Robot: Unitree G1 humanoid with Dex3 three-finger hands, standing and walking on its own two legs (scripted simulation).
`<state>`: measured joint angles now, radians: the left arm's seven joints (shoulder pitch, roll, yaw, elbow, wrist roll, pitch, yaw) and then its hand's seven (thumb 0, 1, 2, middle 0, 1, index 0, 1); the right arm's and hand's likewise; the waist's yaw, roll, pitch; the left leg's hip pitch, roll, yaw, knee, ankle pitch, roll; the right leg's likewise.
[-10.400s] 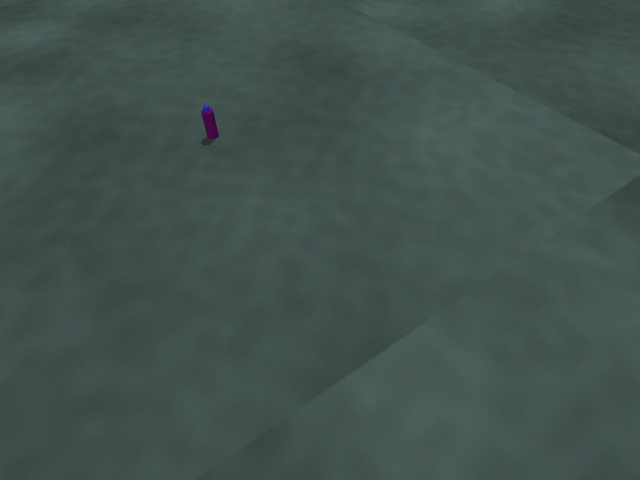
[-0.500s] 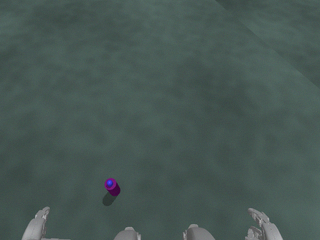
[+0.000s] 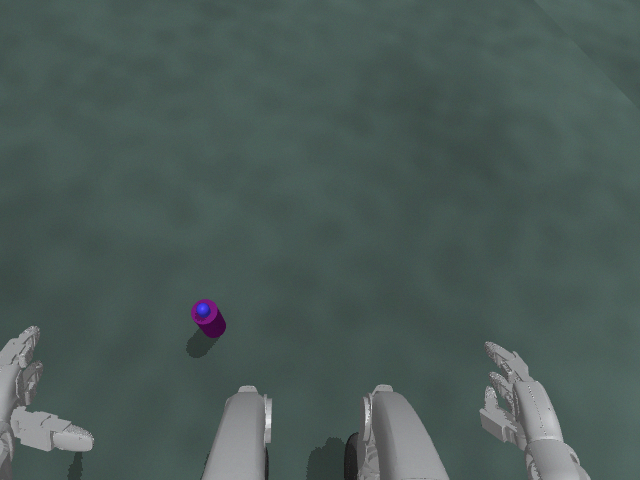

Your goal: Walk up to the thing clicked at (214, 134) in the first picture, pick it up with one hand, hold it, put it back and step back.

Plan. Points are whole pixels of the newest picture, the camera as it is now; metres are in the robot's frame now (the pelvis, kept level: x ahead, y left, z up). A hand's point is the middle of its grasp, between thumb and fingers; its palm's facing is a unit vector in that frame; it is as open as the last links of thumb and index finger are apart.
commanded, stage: go down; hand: left
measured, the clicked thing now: (208, 317) +0.43 +0.25 -0.53
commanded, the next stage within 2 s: approach in 1.96 s
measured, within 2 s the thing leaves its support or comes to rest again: neither
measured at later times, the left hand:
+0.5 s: hand (50, 356) +0.28 +0.40 -0.18, palm faces +0.23 -0.96 -0.16, open 17.6 cm
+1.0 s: hand (53, 341) +0.31 +0.42 -0.21, palm faces +0.23 -0.97 -0.11, open 17.6 cm
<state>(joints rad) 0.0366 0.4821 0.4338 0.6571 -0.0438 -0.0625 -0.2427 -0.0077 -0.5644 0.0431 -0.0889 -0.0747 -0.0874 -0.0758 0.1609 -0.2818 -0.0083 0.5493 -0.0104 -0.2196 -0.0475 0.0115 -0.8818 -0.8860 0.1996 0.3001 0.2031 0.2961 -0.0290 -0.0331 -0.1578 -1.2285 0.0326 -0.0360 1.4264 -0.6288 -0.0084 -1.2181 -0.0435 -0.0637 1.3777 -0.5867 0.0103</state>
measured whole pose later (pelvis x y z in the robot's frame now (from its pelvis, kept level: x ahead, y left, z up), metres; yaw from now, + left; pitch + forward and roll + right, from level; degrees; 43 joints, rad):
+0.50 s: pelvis -0.05 +0.00 -0.14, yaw -2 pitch +33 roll -5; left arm -0.36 0.75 0.77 0.99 -0.16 -0.33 -0.60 -0.01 -0.58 0.06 -0.04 -0.07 -0.05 -0.06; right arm 0.12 -0.32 0.06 0.67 -0.02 -0.20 -0.05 0.01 -0.88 -0.89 0.20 0.30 0.20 0.30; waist -0.04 -0.04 -0.14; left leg -1.84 0.03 -0.08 1.94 -0.69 -0.01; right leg -1.81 -0.04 -0.08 1.86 -0.63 -0.01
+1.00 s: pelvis -0.06 +0.01 -0.20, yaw -4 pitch +34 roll -7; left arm -0.48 0.86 0.85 1.07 -0.18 -0.35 -0.67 -0.01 -0.60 0.09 -0.04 -0.10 -0.05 -0.10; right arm 0.09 -0.35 0.10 0.68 -0.04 -0.20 -0.06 0.01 -0.88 -0.89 0.20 0.30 0.20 0.30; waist -0.05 -0.04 -0.11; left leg -2.00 0.03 -0.10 2.12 -0.71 0.00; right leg -1.97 -0.05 -0.09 2.03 -0.65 0.01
